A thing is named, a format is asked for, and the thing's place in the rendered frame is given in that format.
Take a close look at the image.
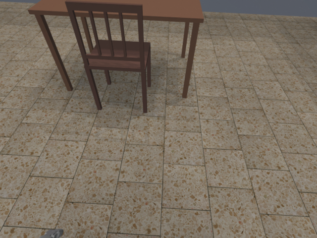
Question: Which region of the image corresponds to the chair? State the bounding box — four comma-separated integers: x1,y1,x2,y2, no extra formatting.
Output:
65,0,151,113

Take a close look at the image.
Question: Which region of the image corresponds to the table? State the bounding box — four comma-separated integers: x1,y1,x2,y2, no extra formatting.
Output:
28,0,204,98

